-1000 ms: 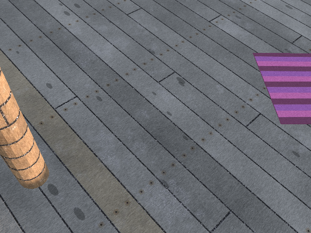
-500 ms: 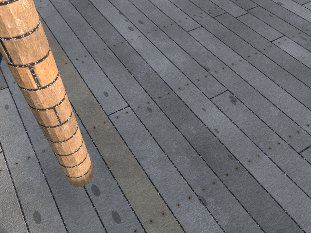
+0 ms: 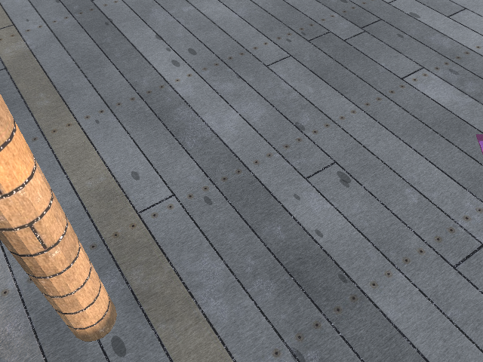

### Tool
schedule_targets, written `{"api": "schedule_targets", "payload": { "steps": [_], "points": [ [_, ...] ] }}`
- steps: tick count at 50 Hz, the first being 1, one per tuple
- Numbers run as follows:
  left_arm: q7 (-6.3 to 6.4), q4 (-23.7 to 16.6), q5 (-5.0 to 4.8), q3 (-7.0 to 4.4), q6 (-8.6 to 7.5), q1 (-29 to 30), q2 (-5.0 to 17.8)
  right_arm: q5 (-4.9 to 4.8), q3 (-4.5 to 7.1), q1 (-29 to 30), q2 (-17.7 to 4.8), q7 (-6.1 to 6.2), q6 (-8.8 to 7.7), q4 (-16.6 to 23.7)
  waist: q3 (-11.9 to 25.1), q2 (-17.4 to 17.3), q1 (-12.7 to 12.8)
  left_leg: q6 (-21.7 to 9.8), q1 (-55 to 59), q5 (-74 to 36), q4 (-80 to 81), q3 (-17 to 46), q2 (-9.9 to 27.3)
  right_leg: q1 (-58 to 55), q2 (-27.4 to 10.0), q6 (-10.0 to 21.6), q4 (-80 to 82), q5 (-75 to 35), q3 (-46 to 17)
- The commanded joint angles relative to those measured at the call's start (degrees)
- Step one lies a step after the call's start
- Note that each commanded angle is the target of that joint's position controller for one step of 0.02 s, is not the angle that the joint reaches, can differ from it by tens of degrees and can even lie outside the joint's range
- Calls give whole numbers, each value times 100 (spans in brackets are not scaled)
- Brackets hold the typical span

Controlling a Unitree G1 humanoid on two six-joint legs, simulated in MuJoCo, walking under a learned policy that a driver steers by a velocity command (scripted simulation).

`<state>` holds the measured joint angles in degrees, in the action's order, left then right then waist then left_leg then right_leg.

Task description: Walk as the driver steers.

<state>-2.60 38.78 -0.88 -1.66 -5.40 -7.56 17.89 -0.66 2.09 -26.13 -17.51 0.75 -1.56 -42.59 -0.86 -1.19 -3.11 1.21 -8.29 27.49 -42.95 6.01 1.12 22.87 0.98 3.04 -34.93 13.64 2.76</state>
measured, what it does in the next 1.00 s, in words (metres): walks ahead: left foot, then right foot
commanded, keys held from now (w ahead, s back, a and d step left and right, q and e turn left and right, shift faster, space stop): w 0.26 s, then no key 0.74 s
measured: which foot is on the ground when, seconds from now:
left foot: up 0.00-0.42, down 0.44-1.00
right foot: down 0.00-0.44, up 0.46-0.74, down 0.76-1.00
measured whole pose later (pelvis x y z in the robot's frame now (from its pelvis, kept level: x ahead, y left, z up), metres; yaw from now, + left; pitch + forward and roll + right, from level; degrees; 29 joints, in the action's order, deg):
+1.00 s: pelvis +0.35 -0.01 +0.01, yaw -1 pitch -2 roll +1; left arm 2.0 44.5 0.8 -0.5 -0.2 -12.6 13.5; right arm 0.7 1.5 -8.9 -13.6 -0.9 -1.6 -50.4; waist -2.2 -0.1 -0.5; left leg 0.4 -15.2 13.4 -30.4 -0.7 0.0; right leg 13.6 -0.7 -0.4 -32.8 17.4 -1.2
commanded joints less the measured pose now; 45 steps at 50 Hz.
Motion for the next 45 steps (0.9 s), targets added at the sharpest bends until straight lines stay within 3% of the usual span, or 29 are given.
{"api": "schedule_targets", "payload": {
  "steps": [1,2,3,4,6,10,11,12,16,18,20,21,22,23,24,25,26,27,28,29,30,32,35,38,39,40,41,42,45],
  "points": [
    [100,8,35,-313,6,-1401,1046,-215,157,600,-736,12,-337,811,352,1085,771,-162,-3987,-142,-2936,40,56,-3159,-2265,1295,2422,2526,-4305],
    [123,-16,100,-266,24,-1275,813,-218,124,873,-627,-13,-373,795,61,623,743,-225,-3956,-553,-2907,-80,285,-2789,-1964,1204,2300,1822,-3524],
    [129,-55,150,-227,54,-1105,694,-105,118,933,-549,-35,-396,745,-49,361,615,-233,-3816,-921,-2661,-89,434,-2431,-1698,1119,2310,1195,-2978],
    [122,-91,201,-198,61,-1073,600,-12,134,1003,-530,-83,-404,694,-97,429,553,-260,-3408,-1147,-2363,-87,578,-2039,-1417,957,2298,101,-2350],
    [147,-100,150,-211,60,-893,617,3,122,867,-369,-117,-338,643,-3,715,338,-156,-3146,-1525,-2109,-202,612,-1695,-1301,1050,2596,-36,-2075],
    [179,88,68,-203,6,-1176,590,28,53,1596,-185,-134,-312,816,-358,230,484,5,-3354,-2266,-827,-347,551,-1641,-1150,1062,2778,-1094,-1347],
    [188,155,45,-242,-25,-1117,728,72,31,1669,-129,-126,-326,806,-418,480,443,-1,-3271,-2535,-430,-324,542,-1566,-1144,999,2852,-1239,-1292],
    [193,203,29,-251,-40,-1180,758,69,31,1870,-161,-134,-351,830,-424,465,536,-7,-3169,-2811,-95,-348,518,-1602,-1113,942,2862,-1361,-1157],
    [257,493,25,-243,59,-1653,751,89,-9,2668,-73,-312,-469,964,-494,354,829,-87,-2633,-3541,1081,-624,182,-1849,-1017,758,2483,-2514,-760],
    [286,581,35,-263,144,-1750,813,74,18,2790,-122,-402,-514,991,-349,433,800,-204,-2367,-3572,1377,-604,40,-2126,-1093,690,2153,-2799,-775],
    [312,606,25,-282,212,-1660,896,64,114,2607,-331,-408,-522,970,28,459,567,-399,-1878,-3278,1467,-631,-149,-2444,-1213,542,1633,-3649,-866],
    [313,485,10,-312,292,-1418,981,133,137,2097,-359,-348,-528,824,369,520,279,-558,-1325,-3240,1648,-677,-247,-2562,-1054,425,1022,-4152,-817],
    [313,432,9,-268,335,-1353,885,133,202,1430,-554,-252,-537,609,749,375,-103,-673,-350,-4005,1925,-740,-183,-2348,-751,209,88,-4206,-588],
    [310,254,184,-135,309,-1617,493,281,258,744,-990,-166,-521,512,1706,-307,-160,-1137,1715,-6387,1146,348,947,-988,-421,-63,-1545,-2372,-571],
    [227,424,159,34,280,-2714,-6,281,239,623,-1053,-164,-434,423,2634,-1456,205,-2341,3309,-7403,1071,2311,2463,668,404,-469,-3606,2440,-730],
    [189,617,20,-130,298,-2524,671,148,216,497,-682,-210,-335,472,3011,-708,-158,-2299,3065,-6292,1364,2438,2251,810,309,-469,-4108,2598,-1425],
    [194,365,-94,-199,351,-1841,843,63,162,1050,-578,-217,-268,530,2103,-546,-81,-2021,2315,-5354,1681,1785,1975,1165,-6,-473,-4096,2309,-1212],
    [250,233,-43,-179,431,-1395,742,33,73,1536,-341,-206,-217,547,1363,-183,78,-1778,1380,-4562,2007,1407,1677,1200,-235,-528,-3723,1978,-948],
    [306,157,26,-176,542,-1182,643,72,3,1869,-187,-194,-202,560,872,-84,243,-1646,420,-4160,2275,1146,1517,884,-418,-577,-3267,1665,-919],
    [336,166,60,-157,665,-1321,485,151,1,2099,-200,-195,-194,533,661,-230,492,-1531,-397,-3853,2536,827,1290,252,-519,-624,-2688,1432,-853],
    [394,298,35,-122,728,-1560,295,187,44,2321,-229,-211,-184,496,551,-342,649,-1414,-941,-3703,2641,469,1049,-292,-442,-679,-2249,1361,-687],
    [469,331,102,-53,766,-1579,101,220,81,2369,-285,-186,-193,394,575,-570,643,-1434,-1246,-3702,2695,168,951,-773,-431,-732,-1392,1207,-560],
    [515,400,129,-83,681,-1430,237,154,156,2323,-455,-171,-149,200,690,-466,561,-1312,-1364,-1952,2759,203,937,-1354,-447,-600,-442,-55,-474],
    [513,291,287,-106,655,-1110,271,166,-10,2288,-27,-160,-90,-19,246,-313,626,-633,-2001,340,2651,112,521,-1888,-479,-360,381,-384,-551],
    [526,101,303,-139,675,-881,565,218,-37,2103,4,-211,-90,-58,-44,50,483,-341,-1963,504,2299,-71,203,-1549,-826,-179,965,-200,-1035],
    [534,191,237,-233,678,-554,878,160,9,1877,-51,-203,-66,-76,-208,956,121,-155,-1240,-240,2051,-493,-68,-470,-779,-35,1239,1424,-1090],
    [518,128,231,-183,641,-356,606,173,51,2000,-237,-169,-55,-107,-326,1070,224,-41,-774,-652,1727,-571,-92,-42,-614,-57,1479,2013,-1076],
    [516,131,267,-94,602,-276,335,157,79,1971,-266,-149,-42,-155,-327,986,183,-74,-696,-827,1674,-541,-73,32,-615,-136,1539,1969,-1045],
    [481,207,196,-65,475,-421,269,181,58,1882,-163,-143,-45,-311,-149,525,248,-195,-632,-1344,1704,-425,40,-434,-526,-245,1177,769,-893]
  ]
}}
